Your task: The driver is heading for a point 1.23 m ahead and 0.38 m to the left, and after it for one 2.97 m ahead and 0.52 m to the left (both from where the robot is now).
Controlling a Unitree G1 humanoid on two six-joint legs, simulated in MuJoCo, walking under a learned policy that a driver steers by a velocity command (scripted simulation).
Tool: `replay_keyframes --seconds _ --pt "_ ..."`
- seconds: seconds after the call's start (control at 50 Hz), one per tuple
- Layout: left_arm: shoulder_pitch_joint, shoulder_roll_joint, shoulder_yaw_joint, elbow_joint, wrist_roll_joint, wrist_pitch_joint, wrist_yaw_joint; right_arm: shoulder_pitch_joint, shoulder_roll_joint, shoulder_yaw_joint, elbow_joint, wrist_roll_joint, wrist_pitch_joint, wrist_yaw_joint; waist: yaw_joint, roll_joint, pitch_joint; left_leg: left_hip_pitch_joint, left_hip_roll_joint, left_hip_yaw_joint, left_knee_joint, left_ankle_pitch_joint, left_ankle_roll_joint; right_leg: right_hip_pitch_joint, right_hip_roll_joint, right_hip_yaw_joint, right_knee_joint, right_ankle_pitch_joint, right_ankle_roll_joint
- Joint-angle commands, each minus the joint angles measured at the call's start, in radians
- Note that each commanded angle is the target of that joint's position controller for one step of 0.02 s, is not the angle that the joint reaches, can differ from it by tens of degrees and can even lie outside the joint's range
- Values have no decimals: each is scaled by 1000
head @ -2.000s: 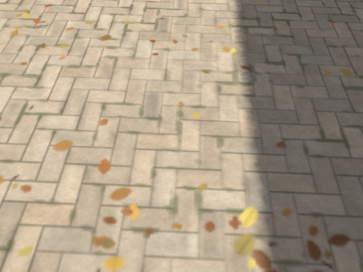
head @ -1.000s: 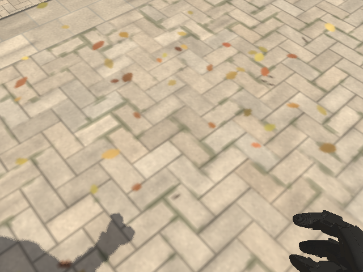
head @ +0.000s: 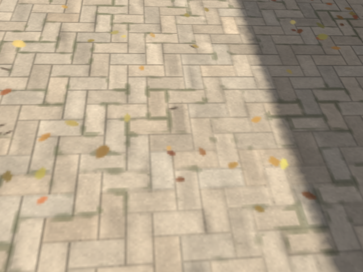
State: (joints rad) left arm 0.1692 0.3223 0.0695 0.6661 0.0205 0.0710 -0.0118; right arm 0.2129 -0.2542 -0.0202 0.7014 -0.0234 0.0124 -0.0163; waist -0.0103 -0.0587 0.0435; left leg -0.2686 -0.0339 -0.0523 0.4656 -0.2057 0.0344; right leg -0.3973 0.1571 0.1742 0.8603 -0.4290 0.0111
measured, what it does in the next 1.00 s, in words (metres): steps to the left, turning left: right foot, then left foot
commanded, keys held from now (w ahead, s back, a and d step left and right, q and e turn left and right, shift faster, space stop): q+shift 0.44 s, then w+q+shift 0.16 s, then w+shift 0.08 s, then w+e+shift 0.32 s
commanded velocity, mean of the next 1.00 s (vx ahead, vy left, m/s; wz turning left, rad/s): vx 0.35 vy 0.00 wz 0.41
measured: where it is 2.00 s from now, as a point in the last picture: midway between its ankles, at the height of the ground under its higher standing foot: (68, 169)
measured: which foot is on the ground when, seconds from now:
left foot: down 0.00-0.22, up 0.24-0.68, down 0.70-1.00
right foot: up 0.00-0.20, down 0.22-0.72, up 0.74-1.00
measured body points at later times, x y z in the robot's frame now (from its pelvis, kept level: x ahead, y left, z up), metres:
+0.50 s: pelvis -0.02 -0.01 +0.00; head +0.02 +0.00 +0.45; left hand -0.01 +0.29 -0.10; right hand +0.20 -0.22 -0.12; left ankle -0.06 +0.10 -0.69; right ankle -0.03 -0.11 -0.74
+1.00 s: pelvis +0.13 +0.19 -0.02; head +0.13 +0.21 +0.43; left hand +0.08 +0.47 -0.15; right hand +0.26 -0.04 -0.14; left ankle -0.04 +0.14 -0.74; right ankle +0.32 +0.15 -0.66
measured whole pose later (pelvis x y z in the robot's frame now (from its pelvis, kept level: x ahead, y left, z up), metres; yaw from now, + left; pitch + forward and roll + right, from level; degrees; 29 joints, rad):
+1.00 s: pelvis +0.13 +0.19 -0.02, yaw +28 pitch +0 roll +0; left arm 0.26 0.30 0.04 0.81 0.00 0.00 -0.07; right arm 0.43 -0.26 -0.02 0.85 -0.03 -0.08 0.01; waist -0.01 -0.04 0.02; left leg 0.20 -0.09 0.17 0.16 -0.38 0.08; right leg -0.80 -0.03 -0.01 1.04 -0.03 -0.06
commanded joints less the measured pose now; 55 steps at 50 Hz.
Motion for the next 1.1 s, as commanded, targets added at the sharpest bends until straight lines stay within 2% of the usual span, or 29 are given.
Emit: replay_keyframes --seconds 0.02,0.04,0.08,0.16,0.2,0.22,0.24,0.26,0.28,0.3,0.36,0.44,0.48,0.52,0.62,0.66,0.68,0.7,0.72,0.74,0.76,0.78,0.8,0.84,0.86,0.92,1.0,1.06,1.1 --pt "56 51 1 -27 2 -5 2 -97 -126 -28 -55 7 -12 10 49 262 -62 57 133 -217 -148 266 108 71 -67 -121 -98 -17 30" --pt "18 61 1 -38 -4 -8 10 -37 -178 -52 -40 10 -2 18 13 264 -61 119 137 -257 -118 325 120 42 -54 -145 -134 -47 31" --pt "-13 65 -2 -50 -17 -13 25 43 -224 -80 -20 18 11 29 -20 251 -76 215 170 -344 -86 399 144 -2 -48 -135 -190 -56 26" --pt "19 53 -10 -47 -27 -39 50 13 -214 -101 -17 22 22 36 6 241 -119 216 159 -440 -74 397 135 77 -45 -111 -335 5 -1" --pt "100 54 -9 -20 -19 -51 64 -54 -199 -106 -31 33 29 34 58 208 -133 49 99 -405 -43 254 68 285 -72 -106 -522 144 -29" --pt "125 117 6 -16 -5 -56 72 -54 -159 -97 -44 37 27 32 58 109 -133 -110 29 -337 43 64 9 412 -215 12 -603 121 -72" --pt "63 208 23 -39 8 -48 73 -25 -89 -83 -67 42 24 31 29 -140 -87 -317 -128 -108 243 -243 -40 441 -477 257 -662 226 -176" --pt "28 181 21 -47 16 -43 66 -30 -175 -102 -56 2 30 26 31 -130 -43 -320 -53 -29 468 -365 -52 304 -576 245 -620 449 -271" --pt "-15 91 -6 -64 11 -47 60 -8 -204 -116 -30 -2 37 30 -4 -37 -32 -276 -26 -35 584 -331 -48 266 -523 156 -596 578 -269" --pt "-58 49 -19 -71 9 -49 58 24 -192 -117 -8 -2 47 37 -32 -11 -18 -261 -22 -25 660 -278 -52 244 -452 45 -569 640 -235" --pt "-35 61 -18 -66 13 -54 66 25 -160 -101 -11 13 65 68 -11 -84 -21 -315 1 30 666 -196 -84 331 -364 -118 -525 751 -185" --pt "72 102 1 -36 12 -53 58 -84 -131 -80 -73 17 71 85 59 -92 -31 -334 37 73 507 -203 -96 440 -421 -152 -493 789 -202" --pt "128 133 15 -23 23 -62 42 -148 -141 -75 -108 14 74 103 102 -106 -58 -303 62 95 436 -198 -70 443 -458 -127 -586 310 -194" --pt "132 166 27 -18 28 -76 33 -221 -162 -78 -145 10 77 126 116 -114 -9 -323 75 111 388 -205 -49 423 -491 -80 -684 -87 -179" --pt "182 180 40 24 26 -100 17 -309 -129 -60 -183 3 57 141 118 -38 53 -307 82 135 272 -256 21 444 -530 -143 -721 -109 -150" --pt "163 175 37 43 19 -98 9 -251 -112 -50 -160 -6 39 132 76 -38 52 -162 46 165 174 -262 57 363 -505 -221 -686 -8 -140" --pt "125 175 34 47 10 -96 8 -147 -104 -47 -121 -13 27 123 10 -27 36 0 7 199 85 -212 73 273 -471 -298 -597 142 -126" --pt "111 147 19 56 -6 -101 8 51 -115 -54 -45 -29 8 105 -88 53 -31 312 -41 193 -8 -129 95 102 -415 -399 -382 395 -111" --pt "72 85 -9 32 -1 -108 4 318 -205 -85 42 -42 -7 76 -219 270 -169 650 106 -56 -101 -323 133 -152 -314 -469 -3 328 -77" --pt "-14 15 -26 -59 10 -117 -5 355 -351 -106 22 -17 -23 52 -216 487 -166 728 381 -550 -282 -608 191 -504 -176 -351 287 -164 -48" --pt "-69 95 -9 -45 11 -114 -3 251 -294 -89 -4 -21 -25 35 -195 229 -53 615 419 -520 -268 -452 198 -611 -212 -188 389 -41 -62" --pt "-38 103 -5 -22 -15 -123 -16 217 -237 -69 0 -27 -28 25 -152 152 -18 547 372 -347 -229 -273 161 -569 -230 -120 385 77 -82" --pt "39 105 -5 20 -23 -127 -31 172 -200 -55 9 -24 -37 22 -91 134 2 465 308 -208 -242 -173 112 -492 -234 -93 343 145 -83" --pt "134 95 -1 91 -4 -100 -47 82 -163 -36 3 -9 -61 18 -12 162 27 343 228 -35 -286 -35 27 -407 -228 -106 357 227 -62" --pt "142 83 -3 96 -7 -89 -54 83 -156 -32 5 -4 -76 22 -2 177 36 287 223 7 -305 59 7 -377 -221 -114 364 266 -55" --pt "61 53 -11 88 -27 -82 -61 102 -139 -29 36 -8 -109 35 5 133 111 206 189 131 -383 250 -27 -391 -197 -144 292 382 -55" --pt "-61 14 -36 49 -15 -91 -68 168 -94 -8 100 0 -128 22 2 112 140 273 181 253 -395 636 -40 -415 -177 -272 116 447 -97" --pt "-65 14 -51 32 -16 -83 -68 165 -137 -10 118 2 -133 -8 48 139 66 302 193 312 -298 1222 -74 -182 -100 -398 -49 434 -149" --pt "74 64 -38 63 -14 -67 -60 142 -207 -29 117 -8 -117 -41 143 193 -39 379 239 307 -81 1536 -86 -16 -48 -405 -73 361 -183"
Velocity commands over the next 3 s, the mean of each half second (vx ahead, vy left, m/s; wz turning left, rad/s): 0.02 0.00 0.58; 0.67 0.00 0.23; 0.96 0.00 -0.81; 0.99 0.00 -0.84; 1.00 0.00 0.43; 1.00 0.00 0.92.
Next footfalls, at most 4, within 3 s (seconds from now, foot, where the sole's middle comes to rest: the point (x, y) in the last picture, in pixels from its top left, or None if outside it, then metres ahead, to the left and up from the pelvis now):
0.22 right None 0.01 -0.10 -0.78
0.70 left None -0.01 0.17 -0.78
1.16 right None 0.39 0.31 -0.78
1.56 left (23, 198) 0.75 0.59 -0.78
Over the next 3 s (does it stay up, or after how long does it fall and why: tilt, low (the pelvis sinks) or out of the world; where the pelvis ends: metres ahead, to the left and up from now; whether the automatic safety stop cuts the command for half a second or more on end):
stays up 1.85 0.19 -0.01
